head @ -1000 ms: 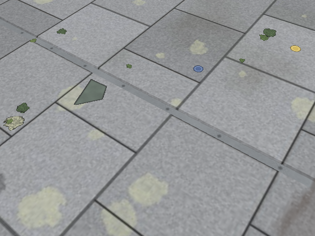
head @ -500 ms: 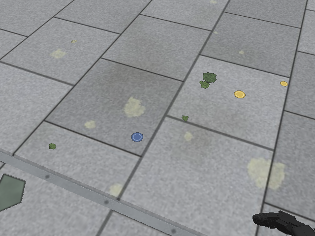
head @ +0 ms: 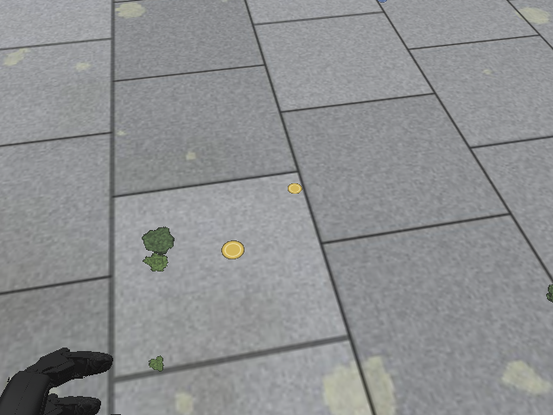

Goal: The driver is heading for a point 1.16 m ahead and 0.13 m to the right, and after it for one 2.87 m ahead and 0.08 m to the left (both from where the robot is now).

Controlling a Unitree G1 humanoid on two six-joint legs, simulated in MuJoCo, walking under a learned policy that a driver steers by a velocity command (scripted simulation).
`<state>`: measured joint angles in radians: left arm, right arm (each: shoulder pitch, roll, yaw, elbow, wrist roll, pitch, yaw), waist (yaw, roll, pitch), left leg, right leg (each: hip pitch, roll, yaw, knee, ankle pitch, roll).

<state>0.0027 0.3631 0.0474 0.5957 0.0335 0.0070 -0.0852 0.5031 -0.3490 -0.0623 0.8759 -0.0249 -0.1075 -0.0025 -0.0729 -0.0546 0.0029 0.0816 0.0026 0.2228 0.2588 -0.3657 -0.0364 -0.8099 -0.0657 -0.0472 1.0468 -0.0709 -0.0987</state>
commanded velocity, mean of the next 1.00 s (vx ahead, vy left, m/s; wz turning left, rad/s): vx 0.53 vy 0.00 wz -0.54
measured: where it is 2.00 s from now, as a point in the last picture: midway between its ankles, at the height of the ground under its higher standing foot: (288, 334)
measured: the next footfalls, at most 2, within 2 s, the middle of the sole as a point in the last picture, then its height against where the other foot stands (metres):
right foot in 0.14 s outside the picture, level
left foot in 0.52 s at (280, 310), level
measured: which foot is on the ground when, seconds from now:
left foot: down 0.00-0.14, up 0.16-0.50, down 0.52-0.98, up 1.00-1.00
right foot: up 0.00-0.12, down 0.14-0.52, up 0.54-0.90, down 0.92-1.00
